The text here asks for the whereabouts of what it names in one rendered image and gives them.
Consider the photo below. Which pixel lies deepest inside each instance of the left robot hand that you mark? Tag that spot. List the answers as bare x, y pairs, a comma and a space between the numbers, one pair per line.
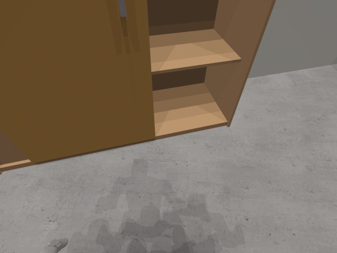
55, 246

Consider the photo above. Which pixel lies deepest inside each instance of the wardrobe door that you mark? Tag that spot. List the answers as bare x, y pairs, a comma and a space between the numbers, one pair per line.
75, 76
9, 152

